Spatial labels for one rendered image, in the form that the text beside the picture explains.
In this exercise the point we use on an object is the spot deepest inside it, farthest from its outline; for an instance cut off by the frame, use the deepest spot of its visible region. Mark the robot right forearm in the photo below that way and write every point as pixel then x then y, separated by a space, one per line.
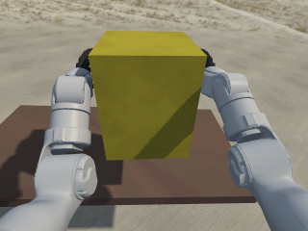
pixel 241 117

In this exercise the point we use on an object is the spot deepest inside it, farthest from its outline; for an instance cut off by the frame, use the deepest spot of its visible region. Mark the right robot upper arm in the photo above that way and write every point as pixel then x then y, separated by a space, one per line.
pixel 263 167

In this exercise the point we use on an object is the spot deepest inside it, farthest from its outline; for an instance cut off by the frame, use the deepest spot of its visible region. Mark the carton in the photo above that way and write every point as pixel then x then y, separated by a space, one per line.
pixel 147 86

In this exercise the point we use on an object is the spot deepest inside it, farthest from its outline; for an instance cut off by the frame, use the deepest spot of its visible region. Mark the table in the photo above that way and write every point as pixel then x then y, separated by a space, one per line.
pixel 203 178

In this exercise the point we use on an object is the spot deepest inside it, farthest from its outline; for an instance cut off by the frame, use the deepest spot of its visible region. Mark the left robot hand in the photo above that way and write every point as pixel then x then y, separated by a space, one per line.
pixel 84 62

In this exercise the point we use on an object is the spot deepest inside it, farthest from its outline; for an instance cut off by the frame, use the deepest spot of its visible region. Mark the right robot hand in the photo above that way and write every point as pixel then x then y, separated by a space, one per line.
pixel 209 61

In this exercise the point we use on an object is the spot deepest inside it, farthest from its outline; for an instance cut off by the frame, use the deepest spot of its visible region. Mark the robot left forearm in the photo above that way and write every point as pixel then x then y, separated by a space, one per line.
pixel 69 115

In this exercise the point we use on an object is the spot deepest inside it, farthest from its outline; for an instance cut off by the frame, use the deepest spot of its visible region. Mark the left robot upper arm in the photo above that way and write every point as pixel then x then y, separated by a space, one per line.
pixel 62 182

